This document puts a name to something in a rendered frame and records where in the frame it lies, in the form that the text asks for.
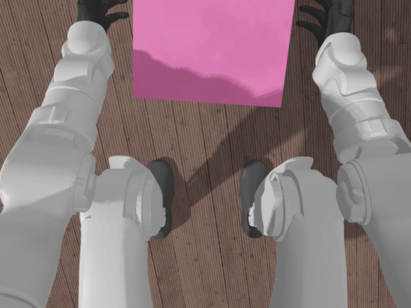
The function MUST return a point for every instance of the carton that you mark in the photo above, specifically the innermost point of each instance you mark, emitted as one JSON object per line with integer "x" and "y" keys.
{"x": 211, "y": 51}

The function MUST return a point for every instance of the robot left foot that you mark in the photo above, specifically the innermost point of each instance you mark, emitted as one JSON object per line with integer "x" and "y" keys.
{"x": 163, "y": 174}

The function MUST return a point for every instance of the left robot thigh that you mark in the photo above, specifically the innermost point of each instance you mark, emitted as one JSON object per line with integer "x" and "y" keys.
{"x": 113, "y": 270}

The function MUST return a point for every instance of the left robot forearm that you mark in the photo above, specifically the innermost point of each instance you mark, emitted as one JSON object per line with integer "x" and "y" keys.
{"x": 74, "y": 98}

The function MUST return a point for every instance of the left robot hand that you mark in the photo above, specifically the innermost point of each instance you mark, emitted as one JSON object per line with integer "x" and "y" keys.
{"x": 95, "y": 11}

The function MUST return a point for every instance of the right robot hand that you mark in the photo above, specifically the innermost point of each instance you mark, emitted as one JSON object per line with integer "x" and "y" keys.
{"x": 338, "y": 18}

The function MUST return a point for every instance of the right robot forearm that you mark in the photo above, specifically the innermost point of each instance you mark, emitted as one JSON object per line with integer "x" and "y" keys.
{"x": 356, "y": 112}

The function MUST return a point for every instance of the robot right upper arm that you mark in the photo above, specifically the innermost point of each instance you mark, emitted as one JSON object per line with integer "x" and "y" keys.
{"x": 375, "y": 192}

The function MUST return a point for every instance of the robot left upper arm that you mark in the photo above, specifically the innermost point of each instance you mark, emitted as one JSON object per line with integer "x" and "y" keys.
{"x": 44, "y": 185}

